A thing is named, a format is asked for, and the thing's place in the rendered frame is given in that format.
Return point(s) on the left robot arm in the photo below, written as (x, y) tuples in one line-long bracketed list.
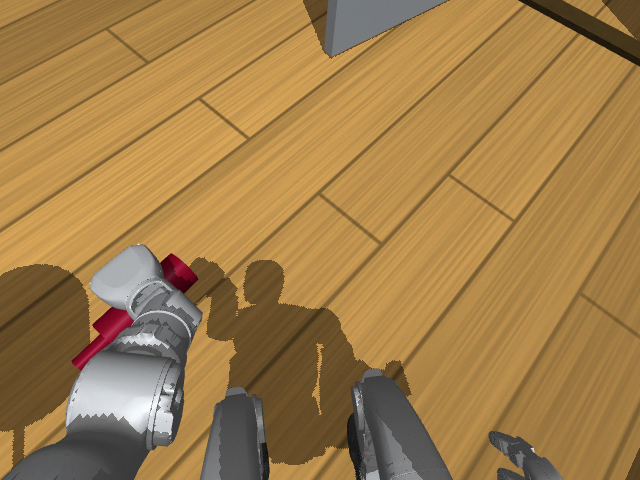
[(128, 399)]

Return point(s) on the left robot hand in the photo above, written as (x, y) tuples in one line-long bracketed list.
[(114, 282)]

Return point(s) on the right robot hand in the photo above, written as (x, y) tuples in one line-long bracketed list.
[(523, 456)]

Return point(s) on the right robot foot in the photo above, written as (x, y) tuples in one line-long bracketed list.
[(354, 449)]

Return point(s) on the bottle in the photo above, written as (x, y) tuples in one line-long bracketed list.
[(111, 323)]

